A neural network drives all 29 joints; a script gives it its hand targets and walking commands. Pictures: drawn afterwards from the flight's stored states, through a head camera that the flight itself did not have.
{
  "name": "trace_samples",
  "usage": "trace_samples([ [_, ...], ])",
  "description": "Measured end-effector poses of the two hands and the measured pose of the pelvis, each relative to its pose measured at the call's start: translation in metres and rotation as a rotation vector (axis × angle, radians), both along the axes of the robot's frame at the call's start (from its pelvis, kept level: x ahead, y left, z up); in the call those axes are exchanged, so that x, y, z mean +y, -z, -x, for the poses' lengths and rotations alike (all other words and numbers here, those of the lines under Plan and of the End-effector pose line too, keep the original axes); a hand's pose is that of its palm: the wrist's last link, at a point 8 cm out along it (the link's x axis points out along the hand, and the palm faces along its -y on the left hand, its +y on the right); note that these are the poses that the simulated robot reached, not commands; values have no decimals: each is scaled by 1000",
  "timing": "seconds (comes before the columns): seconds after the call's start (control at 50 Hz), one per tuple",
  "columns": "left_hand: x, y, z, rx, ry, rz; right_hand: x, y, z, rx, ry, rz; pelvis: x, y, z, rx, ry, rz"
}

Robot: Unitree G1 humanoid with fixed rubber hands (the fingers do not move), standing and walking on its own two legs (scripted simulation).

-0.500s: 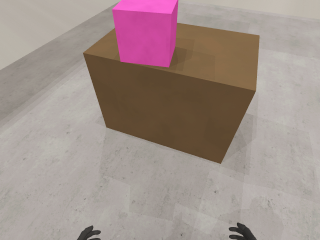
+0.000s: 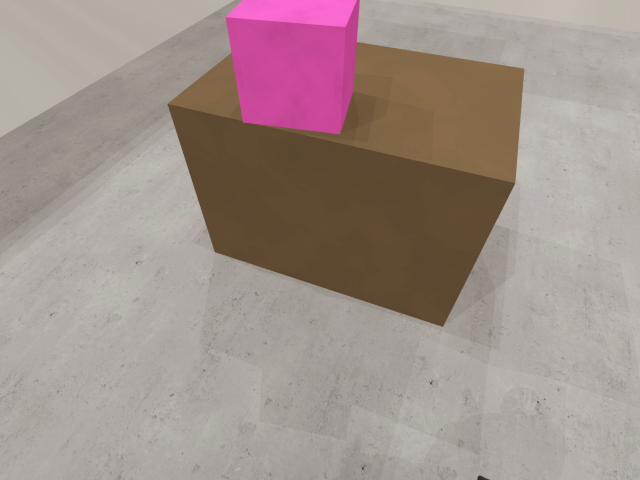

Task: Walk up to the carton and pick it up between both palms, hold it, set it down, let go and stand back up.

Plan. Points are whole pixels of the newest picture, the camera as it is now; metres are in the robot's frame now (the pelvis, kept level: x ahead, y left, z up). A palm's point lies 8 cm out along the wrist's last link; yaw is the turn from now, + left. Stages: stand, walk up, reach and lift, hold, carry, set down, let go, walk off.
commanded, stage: stand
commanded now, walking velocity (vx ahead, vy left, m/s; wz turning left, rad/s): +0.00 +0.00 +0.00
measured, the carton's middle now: (299, 59) +1.05 +0.05 +0.03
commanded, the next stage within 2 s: walk up in 1.70 s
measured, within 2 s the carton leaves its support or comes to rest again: neither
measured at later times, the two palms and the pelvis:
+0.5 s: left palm out of the picture +0.03 +0.21 -0.14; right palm out of the picture +0.02 -0.23 -0.13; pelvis +0.01 -0.01 +0.01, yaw +0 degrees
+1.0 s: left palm out of the picture -0.02 +0.19 -0.14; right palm out of the picture -0.03 -0.20 -0.14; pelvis +0.01 -0.01 +0.01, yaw -1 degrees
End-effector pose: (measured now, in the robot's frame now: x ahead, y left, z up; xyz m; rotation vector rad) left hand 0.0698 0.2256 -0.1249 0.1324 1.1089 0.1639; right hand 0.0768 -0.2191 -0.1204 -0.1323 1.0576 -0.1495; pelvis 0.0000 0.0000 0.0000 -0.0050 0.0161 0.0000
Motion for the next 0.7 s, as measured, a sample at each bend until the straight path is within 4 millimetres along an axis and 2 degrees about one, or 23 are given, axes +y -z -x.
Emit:
trace_samples([
  [0.16,-6,4,9,54,-18,10,-10,4,10,61,27,12,-3,-3,-6,-8,1,-2],
  [0.38,-6,8,28,152,-53,-2,-19,8,45,205,75,26,-8,-7,-12,-26,4,-4],
  [0.56,-20,13,51,229,-68,27,-5,14,59,258,93,-15,-10,-9,-13,-43,6,-1],
  [0.7,-30,16,72,285,-76,47,4,17,79,331,97,-31,-11,-9,-12,-49,6,0],
])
